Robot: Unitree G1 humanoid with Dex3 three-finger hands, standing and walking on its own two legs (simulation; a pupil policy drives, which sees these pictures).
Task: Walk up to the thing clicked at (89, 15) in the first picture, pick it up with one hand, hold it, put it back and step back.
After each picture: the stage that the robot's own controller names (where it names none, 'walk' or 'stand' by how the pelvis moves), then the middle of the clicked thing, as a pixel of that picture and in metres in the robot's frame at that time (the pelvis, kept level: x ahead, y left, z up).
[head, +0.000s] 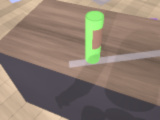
stand; (93, 40) +0.57 -0.01 +0.00
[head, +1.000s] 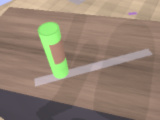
walk; (55, 53) +0.46 +0.16 +0.03
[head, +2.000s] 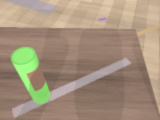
stand; (34, 79) +0.36 +0.20 +0.02
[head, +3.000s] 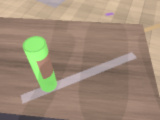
stand; (42, 67) +0.40 +0.18 +0.01
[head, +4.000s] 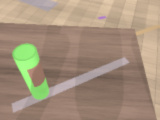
stand; (34, 75) +0.38 +0.21 +0.01
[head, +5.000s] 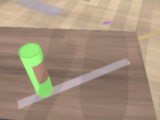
stand; (38, 73) +0.40 +0.21 +0.00
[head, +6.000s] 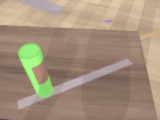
stand; (38, 73) +0.40 +0.21 +0.00
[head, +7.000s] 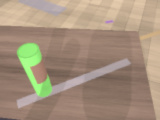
stand; (37, 73) +0.40 +0.21 +0.00
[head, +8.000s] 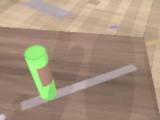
rise first; (42, 75) +0.39 +0.20 +0.00
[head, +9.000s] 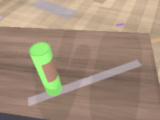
go down; (48, 72) +0.41 +0.19 +0.01
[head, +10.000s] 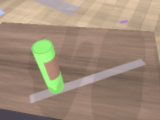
go down; (50, 69) +0.41 +0.19 +0.01
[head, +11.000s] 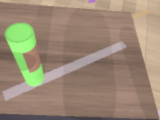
go down; (28, 59) +0.41 +0.17 +0.04
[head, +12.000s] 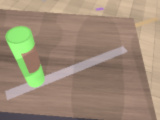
approach; (28, 61) +0.42 +0.19 +0.04
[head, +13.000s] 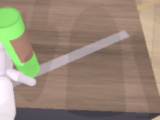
close in; (20, 49) +0.42 +0.19 +0.08
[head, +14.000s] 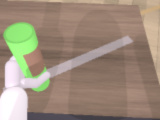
lift; (31, 62) +0.38 +0.17 +0.07
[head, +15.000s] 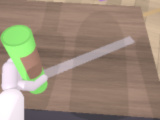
lift; (29, 65) +0.37 +0.18 +0.07
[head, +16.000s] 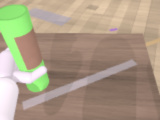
lift; (27, 54) +0.33 +0.17 +0.21
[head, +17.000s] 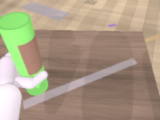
hold; (28, 60) +0.32 +0.18 +0.18
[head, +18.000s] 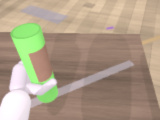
hold; (38, 68) +0.32 +0.15 +0.15
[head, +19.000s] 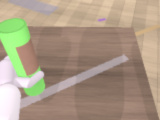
crouch; (25, 62) +0.36 +0.19 +0.13
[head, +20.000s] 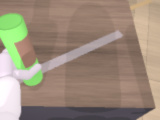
lower; (23, 55) +0.41 +0.18 +0.05
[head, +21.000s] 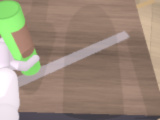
lower; (20, 44) +0.43 +0.19 +0.08
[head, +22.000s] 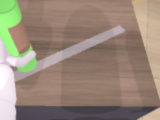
lower; (16, 40) +0.45 +0.19 +0.09
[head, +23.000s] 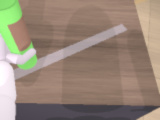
lower; (17, 37) +0.45 +0.19 +0.09
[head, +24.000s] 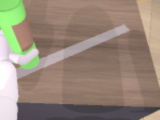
loosen; (19, 37) +0.45 +0.18 +0.09
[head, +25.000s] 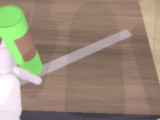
withdraw; (22, 48) +0.42 +0.18 +0.08
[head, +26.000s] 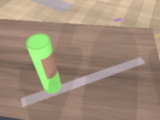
sink last; (46, 67) +0.39 +0.18 +0.05
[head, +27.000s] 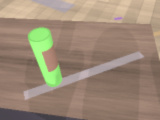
stand; (47, 60) +0.42 +0.18 +0.05
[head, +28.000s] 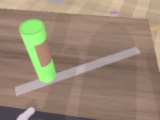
stand; (40, 55) +0.42 +0.19 +0.07
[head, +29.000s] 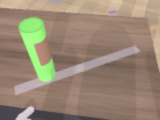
stand; (40, 53) +0.42 +0.19 +0.07
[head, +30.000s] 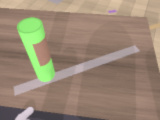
stand; (39, 54) +0.42 +0.19 +0.07
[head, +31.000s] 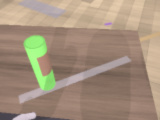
stand; (42, 66) +0.44 +0.19 +0.02
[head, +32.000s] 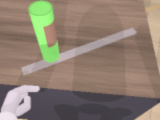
walk; (46, 36) +0.50 +0.15 +0.03
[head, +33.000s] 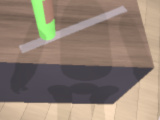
walk; (44, 12) +0.57 +0.18 +0.02
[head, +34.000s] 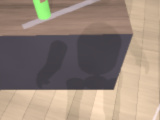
walk; out of the picture +0.78 +0.26 +0.04
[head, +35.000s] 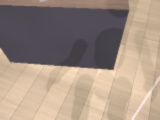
stand; out of the picture +1.04 +0.25 +0.03
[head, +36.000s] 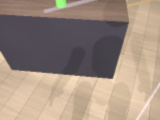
stand; out of the picture +1.04 +0.21 +0.00
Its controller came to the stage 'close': yes
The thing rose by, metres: 0.18
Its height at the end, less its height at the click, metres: +0.00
